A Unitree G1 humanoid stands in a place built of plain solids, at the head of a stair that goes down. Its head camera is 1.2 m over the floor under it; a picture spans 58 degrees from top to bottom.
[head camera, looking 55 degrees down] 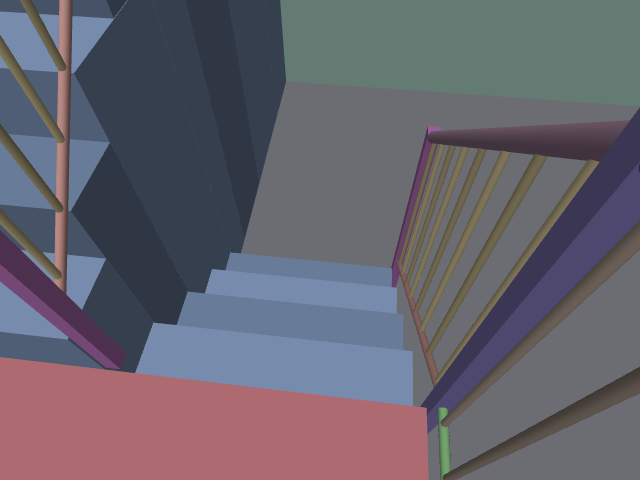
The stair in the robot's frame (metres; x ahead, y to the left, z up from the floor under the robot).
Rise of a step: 0.20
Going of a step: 0.23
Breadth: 0.90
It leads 7 degrees to the right of straight ahead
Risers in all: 5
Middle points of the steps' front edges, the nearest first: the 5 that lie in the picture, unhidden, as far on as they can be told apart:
0.35 0.16 0.00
0.58 0.13 -0.20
0.81 0.11 -0.41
1.05 0.08 -0.61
1.28 0.05 -0.82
